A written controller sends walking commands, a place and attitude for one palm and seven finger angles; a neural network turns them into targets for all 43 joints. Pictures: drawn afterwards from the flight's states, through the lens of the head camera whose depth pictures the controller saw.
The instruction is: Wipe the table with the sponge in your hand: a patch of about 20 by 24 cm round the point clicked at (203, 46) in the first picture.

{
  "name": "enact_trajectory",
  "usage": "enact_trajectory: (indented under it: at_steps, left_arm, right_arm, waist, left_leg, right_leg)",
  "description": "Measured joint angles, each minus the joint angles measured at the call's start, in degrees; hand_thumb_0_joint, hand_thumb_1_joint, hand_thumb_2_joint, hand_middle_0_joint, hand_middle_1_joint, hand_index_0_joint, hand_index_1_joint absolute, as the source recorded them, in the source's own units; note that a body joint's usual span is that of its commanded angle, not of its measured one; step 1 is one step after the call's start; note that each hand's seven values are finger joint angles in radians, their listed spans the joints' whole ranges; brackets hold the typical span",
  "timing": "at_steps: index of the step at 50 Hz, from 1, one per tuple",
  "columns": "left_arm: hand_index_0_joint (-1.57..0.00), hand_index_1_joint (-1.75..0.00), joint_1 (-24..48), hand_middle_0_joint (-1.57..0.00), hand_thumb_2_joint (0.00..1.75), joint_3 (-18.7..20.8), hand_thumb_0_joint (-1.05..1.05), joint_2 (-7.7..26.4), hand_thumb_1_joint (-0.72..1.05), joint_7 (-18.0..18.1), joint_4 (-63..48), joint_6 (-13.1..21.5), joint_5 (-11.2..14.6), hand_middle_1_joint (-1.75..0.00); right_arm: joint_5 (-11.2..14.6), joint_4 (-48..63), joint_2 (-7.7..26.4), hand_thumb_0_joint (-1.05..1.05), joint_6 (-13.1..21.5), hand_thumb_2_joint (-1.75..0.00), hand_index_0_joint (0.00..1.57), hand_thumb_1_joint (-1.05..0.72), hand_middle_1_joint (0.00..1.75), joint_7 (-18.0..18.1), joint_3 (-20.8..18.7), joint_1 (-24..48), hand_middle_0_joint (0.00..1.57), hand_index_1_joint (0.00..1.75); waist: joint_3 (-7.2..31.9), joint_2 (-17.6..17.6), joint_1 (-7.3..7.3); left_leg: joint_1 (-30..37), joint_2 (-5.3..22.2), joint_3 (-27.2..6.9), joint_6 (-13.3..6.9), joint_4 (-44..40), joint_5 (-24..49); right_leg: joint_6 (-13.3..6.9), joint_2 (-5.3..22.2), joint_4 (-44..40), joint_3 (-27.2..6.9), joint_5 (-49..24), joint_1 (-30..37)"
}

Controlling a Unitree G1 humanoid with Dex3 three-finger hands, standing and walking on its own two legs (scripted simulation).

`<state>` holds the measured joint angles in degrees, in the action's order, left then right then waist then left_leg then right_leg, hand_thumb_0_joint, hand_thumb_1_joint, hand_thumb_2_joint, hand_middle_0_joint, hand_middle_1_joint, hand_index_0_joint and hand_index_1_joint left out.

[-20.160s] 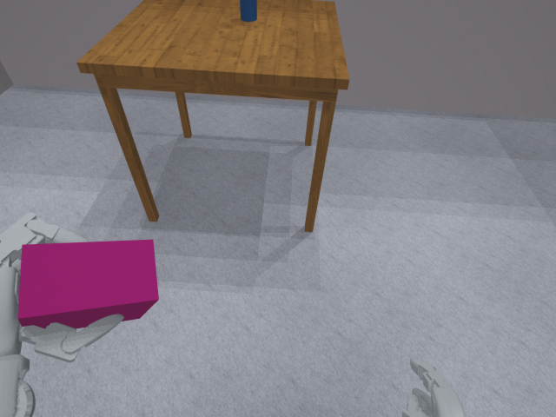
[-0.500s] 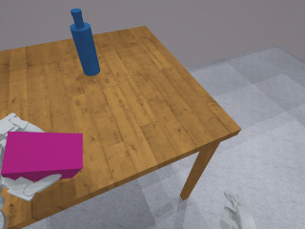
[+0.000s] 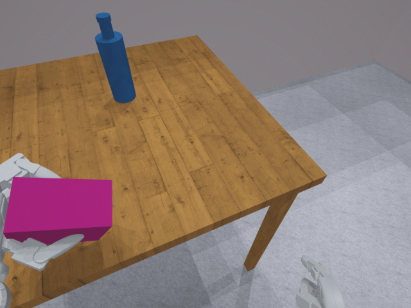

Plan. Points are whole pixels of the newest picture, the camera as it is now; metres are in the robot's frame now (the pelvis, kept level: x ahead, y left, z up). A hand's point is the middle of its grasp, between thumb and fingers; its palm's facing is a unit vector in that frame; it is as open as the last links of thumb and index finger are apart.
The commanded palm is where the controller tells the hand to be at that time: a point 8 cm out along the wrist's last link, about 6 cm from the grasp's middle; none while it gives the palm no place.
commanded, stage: shuffle to correct the standing spot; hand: left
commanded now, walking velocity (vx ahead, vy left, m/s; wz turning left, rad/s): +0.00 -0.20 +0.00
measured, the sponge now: (76, 213) +0.23 +0.21 +0.14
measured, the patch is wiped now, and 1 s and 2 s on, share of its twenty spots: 0.00 0.00 0.00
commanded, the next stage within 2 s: come to a stop and stand still in 0.34 s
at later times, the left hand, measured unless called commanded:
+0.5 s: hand (35, 212) +0.21 +0.25 +0.17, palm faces +0.32 -0.85 -0.42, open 10.4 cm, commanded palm +0.15 +0.28 +0.18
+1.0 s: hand out of the picture +0.22 +0.31 +0.18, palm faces +0.42 -0.84 -0.36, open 10.4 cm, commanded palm +0.16 +0.33 +0.18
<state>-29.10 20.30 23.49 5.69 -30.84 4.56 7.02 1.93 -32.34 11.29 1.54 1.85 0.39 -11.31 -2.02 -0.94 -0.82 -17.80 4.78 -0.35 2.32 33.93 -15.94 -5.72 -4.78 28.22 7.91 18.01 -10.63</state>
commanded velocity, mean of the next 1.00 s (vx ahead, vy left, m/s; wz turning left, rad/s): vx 0.00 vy -0.09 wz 0.00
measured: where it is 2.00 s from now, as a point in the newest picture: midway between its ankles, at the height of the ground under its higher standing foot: outside the picture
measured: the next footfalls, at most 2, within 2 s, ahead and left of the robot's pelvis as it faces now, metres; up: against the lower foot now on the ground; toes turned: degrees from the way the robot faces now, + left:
none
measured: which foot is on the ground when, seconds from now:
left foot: down 0.00-1.00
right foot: down 0.00-1.00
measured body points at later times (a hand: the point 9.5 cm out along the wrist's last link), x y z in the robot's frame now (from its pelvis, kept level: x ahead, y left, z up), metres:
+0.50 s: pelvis -0.01 +0.00 +0.00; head +0.01 +0.01 +0.45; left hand +0.19 +0.29 +0.19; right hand +0.15 -0.23 -0.09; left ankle +0.02 +0.15 -0.73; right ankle -0.03 -0.05 -0.73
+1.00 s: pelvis -0.02 +0.06 +0.01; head +0.00 +0.07 +0.46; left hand +0.19 +0.35 +0.20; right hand +0.13 -0.17 -0.08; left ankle +0.00 +0.14 -0.73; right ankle -0.03 -0.05 -0.73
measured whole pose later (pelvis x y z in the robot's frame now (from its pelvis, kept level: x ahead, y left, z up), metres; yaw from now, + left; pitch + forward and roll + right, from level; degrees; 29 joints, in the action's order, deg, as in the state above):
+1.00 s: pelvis -0.02 +0.06 +0.01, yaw -3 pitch -1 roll -1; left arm -20.5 23.8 21.3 7.1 -24.9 11.3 2.7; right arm 0.6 -35.1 10.7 8.3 1.8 1.2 -13.6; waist -3.1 1.3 1.7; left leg -14.5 -1.8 0.5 -2.7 29.3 -14.1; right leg -0.8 -0.6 27.2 3.4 14.7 -11.8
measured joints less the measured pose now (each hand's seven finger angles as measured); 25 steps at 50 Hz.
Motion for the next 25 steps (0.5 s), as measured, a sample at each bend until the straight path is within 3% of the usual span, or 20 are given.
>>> enact_trajectory:
  at_steps: [8, 20, 24, 25]
  left_arm:
    - [-0.73, -1.33, 1.7, -0.68, 1.02, -0.1, -0.02, -0.7, -0.53, 0.5, -1.0, 0.3, -0.2, -1.34]
    - [-0.73, -1.33, -0.1, -0.68, 1.02, 0.5, -0.02, 0.1, -0.53, 0.3, -0.2, 0.6, 0.1, -1.34]
    - [-0.73, -1.33, 0.2, -0.68, 1.02, -0.1, -0.02, -0.5, -0.53, 0.4, 0.0, 0.2, 0.0, -1.34]
    - [-0.73, -1.33, 3.2, -0.68, 1.02, 0.4, -0.02, 1.2, -0.53, -1.2, 1.1, 0.4, -2.0, -1.34]
  right_arm:
    - [-0.1, -0.1, 0.4, 0.01, -0.1, -0.90, 0.20, -0.90, 0.30, 0.0, -0.5, -0.1, 0.20, 0.30]
    - [0.0, 0.4, 0.2, 0.01, 0.1, -0.90, 0.20, -0.90, 0.30, -0.1, -0.1, -0.5, 0.20, 0.30]
    - [-0.1, -0.3, 0.0, 0.01, 0.2, -0.90, 0.20, -0.90, 0.30, 0.1, 0.1, -1.0, 0.20, 0.30]
    - [-0.6, -0.8, -0.4, 0.01, 1.8, -0.90, 0.20, -0.90, 0.30, 0.4, -0.6, -1.8, 0.20, 0.30]
  waist:
    - [0.1, 1.0, -0.14]
    - [0.2, -0.2, -0.32]
    - [0.2, 0.2, -0.05]
    - [-0.3, 0.5, 1.49]
  left_leg:
    - [0.2, 0.0, -0.3, 0.3, 0.6, -0.2]
    - [-0.6, 0.0, -0.2, 0.0, 0.0, 0.6]
    - [-0.4, -0.3, -0.2, -0.1, 0.0, 0.5]
    - [-0.3, 0.0, 0.1, -0.3, 0.1, 0.6]
  right_leg:
    - [0.2, 0.0, 0.6, 0.3, 0.3, 0.3]
    - [0.1, 0.0, 0.0, 0.3, -0.6, -0.6]
    - [0.2, 0.3, 0.5, 0.3, -0.2, -0.5]
    - [0.5, 0.1, 0.1, 0.1, -0.4, -0.2]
